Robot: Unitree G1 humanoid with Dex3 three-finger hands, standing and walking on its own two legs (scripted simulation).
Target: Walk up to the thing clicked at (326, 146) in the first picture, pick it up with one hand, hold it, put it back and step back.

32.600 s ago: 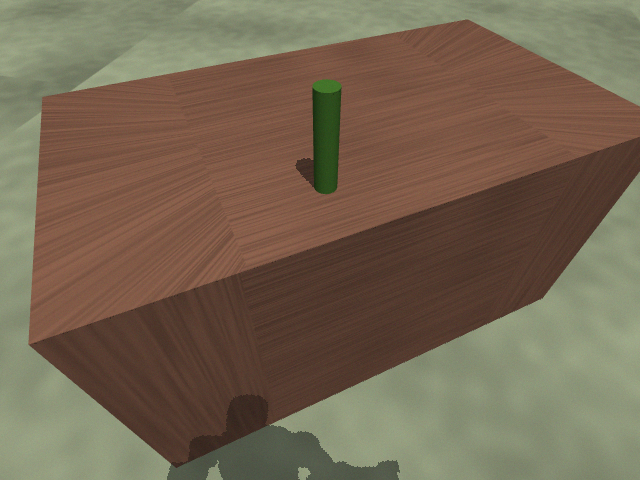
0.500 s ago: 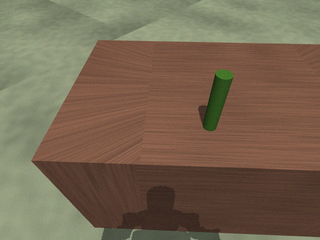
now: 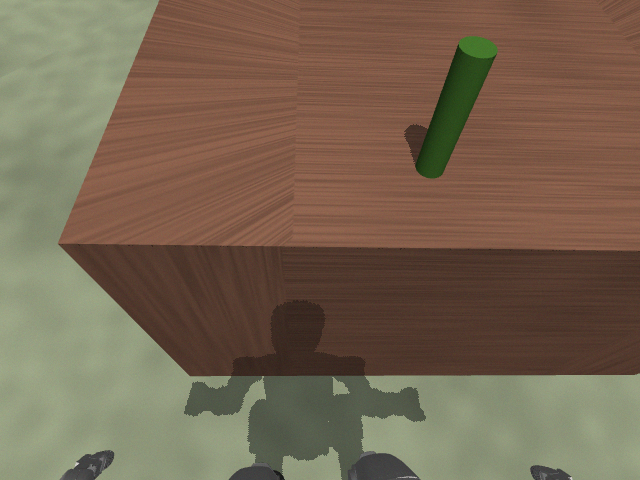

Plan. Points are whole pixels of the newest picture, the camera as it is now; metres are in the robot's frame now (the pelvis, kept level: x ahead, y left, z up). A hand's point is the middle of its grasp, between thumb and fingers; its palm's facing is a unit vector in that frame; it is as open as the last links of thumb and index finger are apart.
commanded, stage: step back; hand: right
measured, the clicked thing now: (449, 117) +0.58 -0.17 +0.09
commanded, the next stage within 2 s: none
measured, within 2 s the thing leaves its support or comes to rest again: neither
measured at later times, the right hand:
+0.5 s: hand out of the picture +0.01 -0.26 -0.16, palm faces -0.13 +0.90 -0.41, open 7.4 cm
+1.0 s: hand out of the picture -0.15 -0.29 -0.15, palm faces -0.01 +0.93 -0.38, open 7.4 cm
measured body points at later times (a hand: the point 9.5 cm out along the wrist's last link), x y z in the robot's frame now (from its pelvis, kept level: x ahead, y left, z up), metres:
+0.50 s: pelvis -0.11 +0.01 -0.01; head -0.04 +0.01 +0.43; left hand +0.00 +0.33 -0.12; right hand +0.01 -0.30 -0.13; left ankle -0.12 +0.13 -0.73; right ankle -0.04 -0.12 -0.73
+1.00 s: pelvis -0.26 -0.02 +0.00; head -0.21 -0.04 +0.44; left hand -0.19 +0.29 -0.11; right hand -0.15 -0.34 -0.13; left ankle -0.23 +0.12 -0.66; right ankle -0.26 -0.14 -0.73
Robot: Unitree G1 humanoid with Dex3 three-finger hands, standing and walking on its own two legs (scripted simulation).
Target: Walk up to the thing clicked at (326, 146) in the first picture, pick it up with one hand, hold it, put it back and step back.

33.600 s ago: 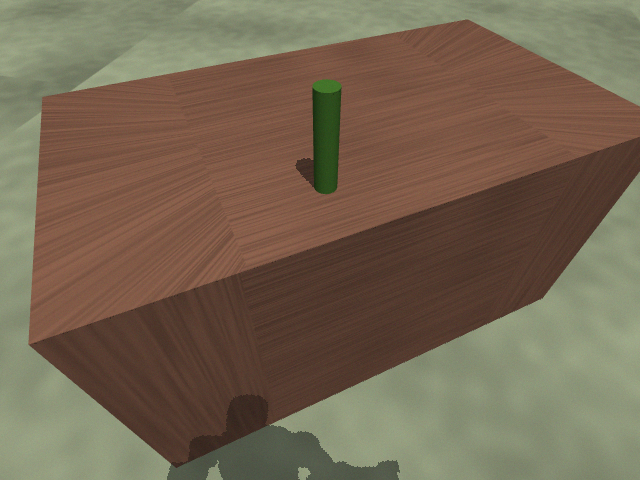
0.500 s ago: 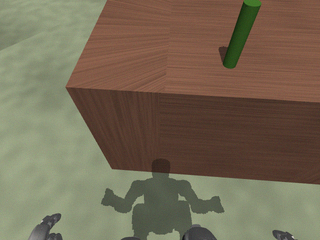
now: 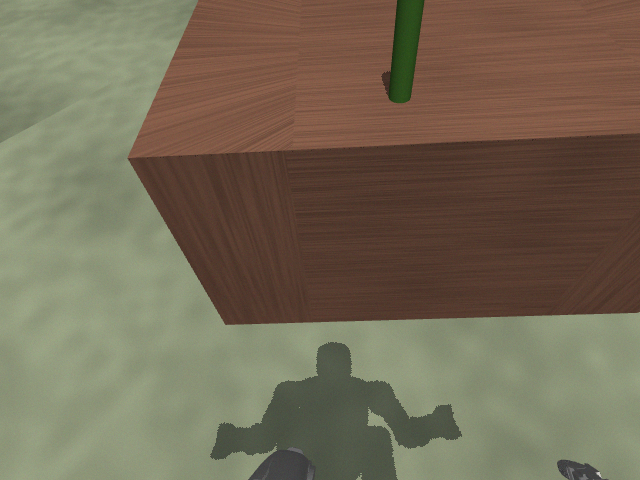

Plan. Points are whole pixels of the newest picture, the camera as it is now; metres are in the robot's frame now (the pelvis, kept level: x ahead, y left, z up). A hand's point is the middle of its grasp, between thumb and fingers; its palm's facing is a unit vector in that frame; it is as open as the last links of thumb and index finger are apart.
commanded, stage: step back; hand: right
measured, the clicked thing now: (405, 48) +0.85 -0.12 +0.09
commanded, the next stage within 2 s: stand in 1.76 s
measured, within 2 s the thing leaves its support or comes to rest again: neither
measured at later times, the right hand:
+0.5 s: hand out of the picture -0.04 -0.28 -0.14, palm faces -0.07 +0.91 -0.41, open 7.4 cm
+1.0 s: hand out of the picture -0.22 -0.27 -0.15, palm faces -0.14 +0.93 -0.35, open 7.4 cm
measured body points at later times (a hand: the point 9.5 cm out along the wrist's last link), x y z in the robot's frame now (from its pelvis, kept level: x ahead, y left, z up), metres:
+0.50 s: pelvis -0.17 -0.02 -0.01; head -0.11 -0.01 +0.44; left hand -0.08 +0.30 -0.13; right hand -0.04 -0.33 -0.12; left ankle -0.08 +0.12 -0.73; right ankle -0.21 -0.15 -0.72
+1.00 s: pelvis -0.31 -0.03 +0.00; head -0.30 -0.02 +0.45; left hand -0.27 +0.31 -0.12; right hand -0.22 -0.32 -0.13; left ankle -0.32 +0.10 -0.73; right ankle -0.26 -0.15 -0.71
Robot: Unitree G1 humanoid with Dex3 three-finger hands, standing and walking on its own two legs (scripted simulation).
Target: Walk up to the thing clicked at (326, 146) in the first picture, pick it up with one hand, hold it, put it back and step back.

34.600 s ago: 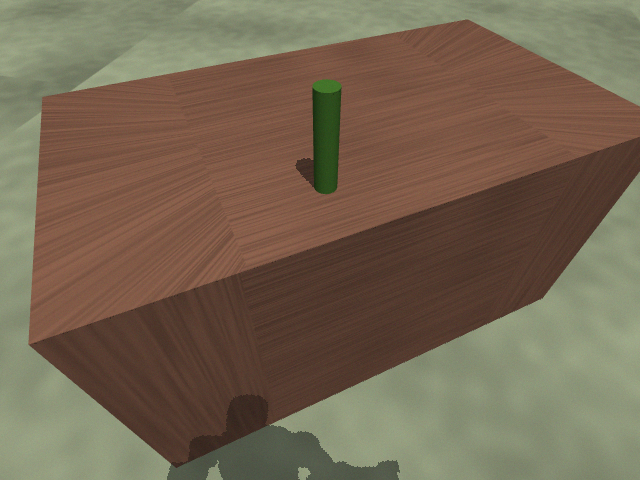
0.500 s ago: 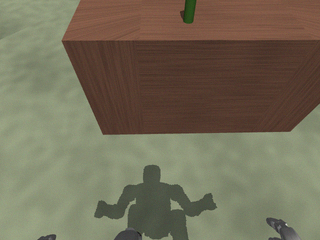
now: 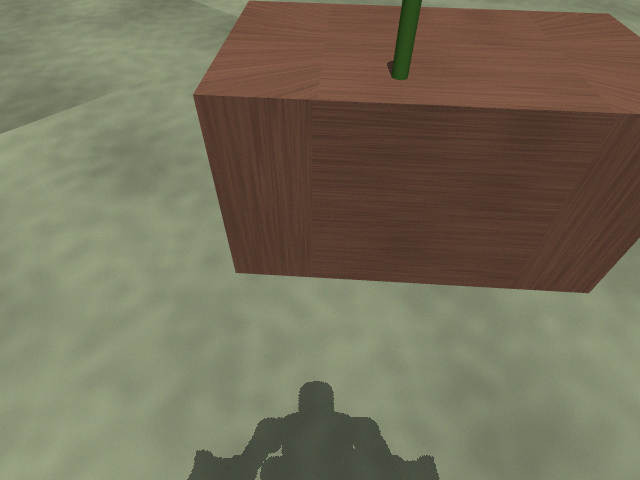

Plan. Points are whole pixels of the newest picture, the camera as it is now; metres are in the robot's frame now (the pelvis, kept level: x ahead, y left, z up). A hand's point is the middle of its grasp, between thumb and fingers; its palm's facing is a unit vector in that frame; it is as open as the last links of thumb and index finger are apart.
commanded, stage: step back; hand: right
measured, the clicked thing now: (406, 37) +1.14 -0.19 +0.09
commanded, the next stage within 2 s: stand in 0.76 s
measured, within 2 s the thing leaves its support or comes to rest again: neither
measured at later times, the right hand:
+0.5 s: hand out of the picture +0.10 -0.24 -0.14, palm faces -0.03 +0.94 -0.35, open 7.4 cm
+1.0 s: hand out of the picture +0.13 -0.24 -0.13, palm faces +0.00 +0.94 -0.33, open 7.4 cm
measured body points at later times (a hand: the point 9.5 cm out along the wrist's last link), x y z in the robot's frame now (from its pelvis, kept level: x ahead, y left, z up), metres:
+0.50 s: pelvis +0.02 +0.01 +0.01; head +0.03 +0.03 +0.46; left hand +0.08 +0.33 -0.13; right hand +0.10 -0.28 -0.12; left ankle +0.01 +0.13 -0.73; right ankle +0.02 -0.12 -0.73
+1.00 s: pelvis +0.03 +0.01 +0.02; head +0.05 +0.01 +0.47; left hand +0.14 +0.30 -0.11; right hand +0.13 -0.29 -0.11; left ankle +0.01 +0.13 -0.73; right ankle +0.02 -0.12 -0.73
